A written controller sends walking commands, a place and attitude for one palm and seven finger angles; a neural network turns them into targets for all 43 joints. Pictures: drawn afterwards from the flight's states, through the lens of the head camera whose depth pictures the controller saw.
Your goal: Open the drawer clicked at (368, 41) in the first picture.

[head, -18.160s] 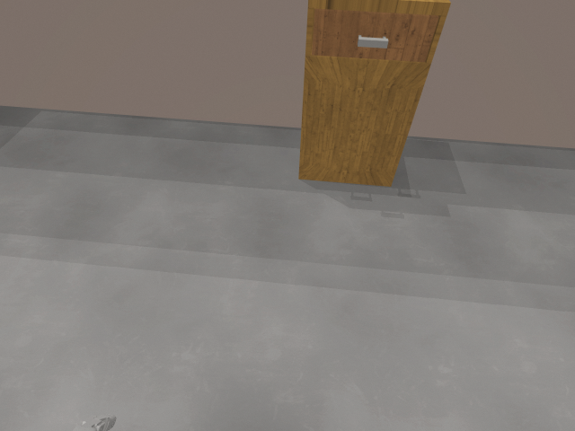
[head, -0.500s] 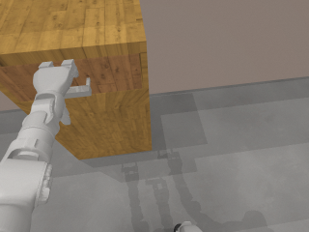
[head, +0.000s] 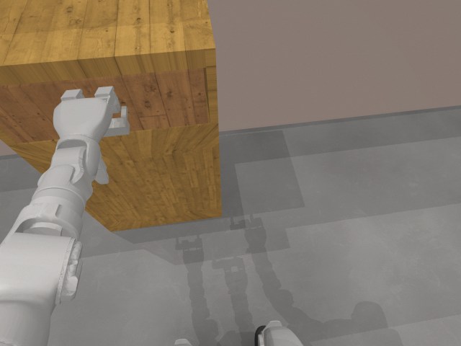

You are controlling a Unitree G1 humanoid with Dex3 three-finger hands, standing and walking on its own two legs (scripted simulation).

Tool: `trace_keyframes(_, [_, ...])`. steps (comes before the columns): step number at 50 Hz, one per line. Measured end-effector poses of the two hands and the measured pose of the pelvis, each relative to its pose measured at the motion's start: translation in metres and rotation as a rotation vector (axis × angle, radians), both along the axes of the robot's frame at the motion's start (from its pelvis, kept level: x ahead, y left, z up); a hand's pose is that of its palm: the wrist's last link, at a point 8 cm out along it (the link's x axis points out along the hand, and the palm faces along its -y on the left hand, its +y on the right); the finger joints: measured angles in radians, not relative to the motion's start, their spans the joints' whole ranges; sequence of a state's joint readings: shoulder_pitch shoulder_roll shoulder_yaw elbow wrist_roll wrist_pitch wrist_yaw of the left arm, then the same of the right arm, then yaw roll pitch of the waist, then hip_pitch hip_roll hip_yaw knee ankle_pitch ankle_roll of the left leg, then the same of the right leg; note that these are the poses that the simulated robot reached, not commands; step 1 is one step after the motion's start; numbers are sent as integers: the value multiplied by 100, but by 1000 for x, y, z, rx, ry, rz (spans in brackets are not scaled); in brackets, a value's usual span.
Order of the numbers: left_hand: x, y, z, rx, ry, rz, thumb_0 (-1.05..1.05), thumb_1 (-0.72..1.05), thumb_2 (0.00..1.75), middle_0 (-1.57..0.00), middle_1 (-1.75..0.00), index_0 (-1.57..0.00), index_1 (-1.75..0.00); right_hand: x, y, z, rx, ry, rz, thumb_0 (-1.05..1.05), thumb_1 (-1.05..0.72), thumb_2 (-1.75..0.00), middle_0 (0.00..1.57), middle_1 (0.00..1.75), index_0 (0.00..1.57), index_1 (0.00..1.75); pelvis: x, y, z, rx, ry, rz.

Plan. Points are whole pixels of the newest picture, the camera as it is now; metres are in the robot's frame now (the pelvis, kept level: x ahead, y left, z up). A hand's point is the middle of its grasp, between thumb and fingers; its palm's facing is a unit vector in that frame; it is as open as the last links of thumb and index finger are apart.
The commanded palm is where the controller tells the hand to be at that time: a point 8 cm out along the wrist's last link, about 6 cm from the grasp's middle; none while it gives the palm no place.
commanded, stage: lower the fingers behind the handle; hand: left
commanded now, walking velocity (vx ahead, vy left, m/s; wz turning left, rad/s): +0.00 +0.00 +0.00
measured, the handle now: (101, 120) +0.56 +0.24 +0.00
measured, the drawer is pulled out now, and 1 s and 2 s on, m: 0.00 0.00 0.00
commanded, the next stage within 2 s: close the thumb around the handle in 1.18 s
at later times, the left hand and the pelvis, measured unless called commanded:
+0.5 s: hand (99, 145) +0.49 +0.23 +0.00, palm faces -0.05 +0.00 -1.00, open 13.9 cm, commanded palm +0.47 +0.23 +0.05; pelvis +0.00 +0.00 -0.02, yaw +0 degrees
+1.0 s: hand (104, 149) +0.49 +0.23 -0.02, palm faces -0.06 +0.00 -1.00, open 13.9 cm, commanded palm +0.47 +0.23 +0.03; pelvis -0.01 +0.00 -0.03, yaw +0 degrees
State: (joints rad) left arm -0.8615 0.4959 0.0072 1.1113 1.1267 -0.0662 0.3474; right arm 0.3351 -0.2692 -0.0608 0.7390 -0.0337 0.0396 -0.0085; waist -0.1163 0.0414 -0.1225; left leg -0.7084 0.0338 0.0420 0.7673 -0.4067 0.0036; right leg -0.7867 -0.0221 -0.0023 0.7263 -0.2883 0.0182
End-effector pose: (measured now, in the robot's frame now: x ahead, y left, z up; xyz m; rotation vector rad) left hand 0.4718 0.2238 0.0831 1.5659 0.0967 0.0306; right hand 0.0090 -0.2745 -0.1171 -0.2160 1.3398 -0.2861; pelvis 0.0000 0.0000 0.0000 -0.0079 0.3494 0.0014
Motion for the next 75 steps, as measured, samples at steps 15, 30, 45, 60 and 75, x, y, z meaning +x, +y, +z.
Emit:
trace_keyframes(15, [2, 10, -15, 12, 21, 21, 0, -49, 30, -30, -121, -32, -120, -13, 3, -7, 1, 46, -3, 0, -91, -90, 20, 30, 20, 30, -3, 2, -7, -4, 28, 5])
trace_keyframes(30, [3, 7, -36, 5, 16, 16, 0, -49, 30, -29, -120, -31, -120, -16, 4, -15, -5, 55, 2, 0, -91, -90, 20, 30, 20, 30, -6, 4, -18, -8, 62, 4])
trace_keyframes(45, [6, 6, -49, 9, 2, 22, 0, -49, 30, -30, -120, -31, -120, -21, 8, -28, 8, 74, 6, 0, -91, -90, 20, 30, 20, 30, -9, 4, -29, -12, 90, 7])
trace_keyframes(60, [4, 7, -47, -1, 19, 15, 0, -49, 30, -29, -120, -30, -120, -18, 5, -24, -2, 62, 1, 0, -91, -90, 20, 30, 20, 30, -7, 4, -26, -9, 79, 2])
trace_keyframes(75, [3, 7, -47, -4, 12, 23, 0, -28, 39, -30, -121, -32, -122, -13, 4, -23, -3, 56, 2, 0, -91, -90, 20, 30, 20, 30, -6, 4, -25, -10, 77, 1])
